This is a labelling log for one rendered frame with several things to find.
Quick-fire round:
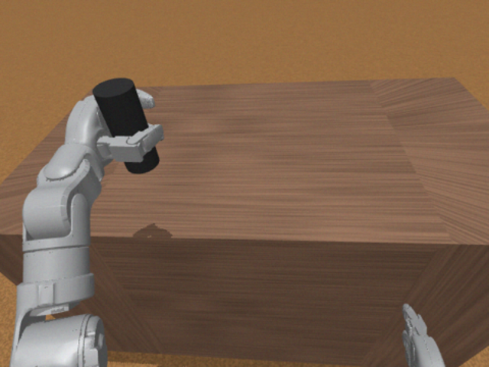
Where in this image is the right robot hand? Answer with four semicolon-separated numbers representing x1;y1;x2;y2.
402;304;445;367

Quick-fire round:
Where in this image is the left robot hand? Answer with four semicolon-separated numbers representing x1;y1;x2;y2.
64;88;164;167

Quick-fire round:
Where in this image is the left robot arm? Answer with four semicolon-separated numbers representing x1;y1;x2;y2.
9;143;108;367

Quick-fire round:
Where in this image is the can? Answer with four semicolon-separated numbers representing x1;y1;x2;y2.
92;78;160;174

